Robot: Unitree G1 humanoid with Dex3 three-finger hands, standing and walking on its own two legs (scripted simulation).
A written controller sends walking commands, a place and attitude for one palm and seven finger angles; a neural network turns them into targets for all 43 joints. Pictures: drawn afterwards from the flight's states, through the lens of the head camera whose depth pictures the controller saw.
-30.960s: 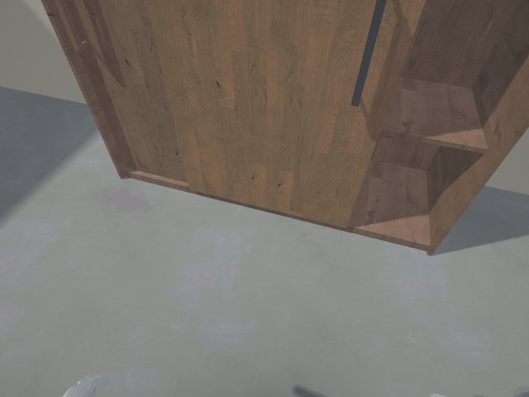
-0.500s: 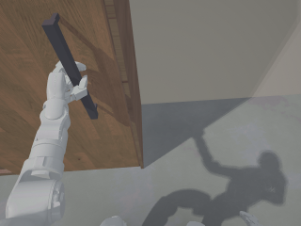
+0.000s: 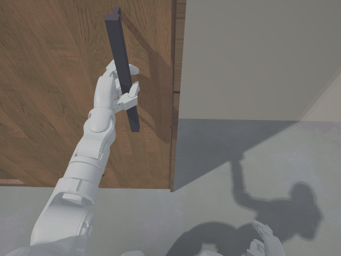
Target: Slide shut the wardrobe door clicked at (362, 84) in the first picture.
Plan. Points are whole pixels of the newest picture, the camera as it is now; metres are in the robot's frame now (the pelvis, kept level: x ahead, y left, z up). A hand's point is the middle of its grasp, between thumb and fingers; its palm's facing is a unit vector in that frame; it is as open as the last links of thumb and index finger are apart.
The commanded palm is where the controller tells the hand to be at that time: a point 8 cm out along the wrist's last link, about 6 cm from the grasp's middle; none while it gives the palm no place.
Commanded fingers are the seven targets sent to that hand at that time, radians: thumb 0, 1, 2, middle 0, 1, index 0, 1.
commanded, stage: stop walking and hold the door there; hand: left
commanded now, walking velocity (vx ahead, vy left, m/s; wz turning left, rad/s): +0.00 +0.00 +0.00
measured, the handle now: (128, 82) +0.48 +0.15 +0.12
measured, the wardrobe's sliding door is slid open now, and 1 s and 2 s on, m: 0.01 0.01 0.01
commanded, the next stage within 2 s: loosen the grip on the handle in 0.42 s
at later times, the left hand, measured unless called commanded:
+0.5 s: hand (135, 96) +0.43 +0.12 +0.13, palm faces +0.13 -0.98 -0.15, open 6.0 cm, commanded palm +0.40 +0.17 +0.13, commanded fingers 0.00 0.90 0.90 -0.45 -1.40 -0.45 -1.40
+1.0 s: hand (132, 95) +0.43 +0.13 +0.12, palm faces +0.11 -0.98 -0.14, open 13.5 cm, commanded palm +0.40 +0.17 +0.13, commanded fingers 0.00 -0.55 0.20 -0.25 -1.15 -0.25 -1.15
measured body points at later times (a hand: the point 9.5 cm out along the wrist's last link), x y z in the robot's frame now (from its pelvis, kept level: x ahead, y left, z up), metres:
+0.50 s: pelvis +0.02 -0.02 +0.01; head +0.04 -0.04 +0.46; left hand +0.41 +0.17 +0.14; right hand +0.17 -0.26 -0.11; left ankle +0.01 +0.12 -0.73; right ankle +0.01 -0.11 -0.73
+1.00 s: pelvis -0.03 -0.01 +0.00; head +0.00 -0.01 +0.45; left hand +0.42 +0.18 +0.13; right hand +0.01 -0.27 -0.11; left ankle +0.01 +0.12 -0.73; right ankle +0.01 -0.11 -0.73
